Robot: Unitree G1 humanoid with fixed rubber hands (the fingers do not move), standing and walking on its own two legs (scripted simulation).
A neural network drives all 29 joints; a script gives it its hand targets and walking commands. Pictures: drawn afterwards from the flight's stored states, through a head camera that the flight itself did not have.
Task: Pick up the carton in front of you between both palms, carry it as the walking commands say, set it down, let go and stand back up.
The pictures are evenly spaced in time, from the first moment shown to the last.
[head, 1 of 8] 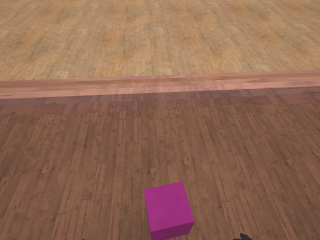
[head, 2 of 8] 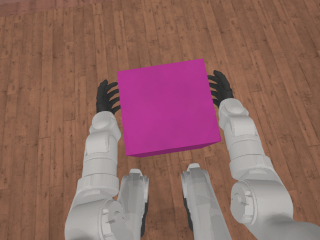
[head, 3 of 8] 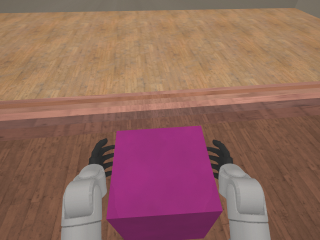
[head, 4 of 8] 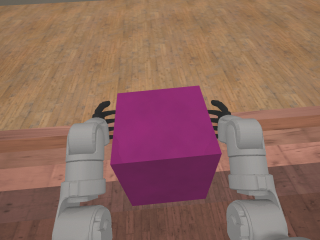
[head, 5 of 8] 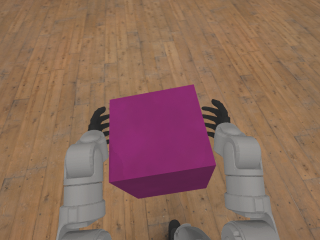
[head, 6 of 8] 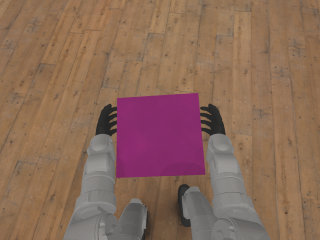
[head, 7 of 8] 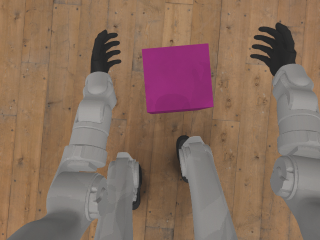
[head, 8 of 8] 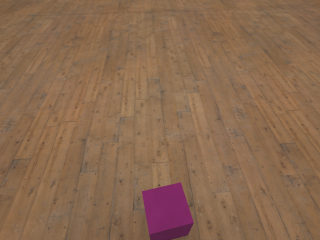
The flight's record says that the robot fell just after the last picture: no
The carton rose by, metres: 0.68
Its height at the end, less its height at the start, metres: -0.93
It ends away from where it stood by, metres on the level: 3.90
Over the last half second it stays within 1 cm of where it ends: yes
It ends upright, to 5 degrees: yes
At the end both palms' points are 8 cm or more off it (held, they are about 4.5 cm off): yes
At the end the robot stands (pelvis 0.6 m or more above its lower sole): yes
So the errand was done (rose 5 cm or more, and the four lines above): yes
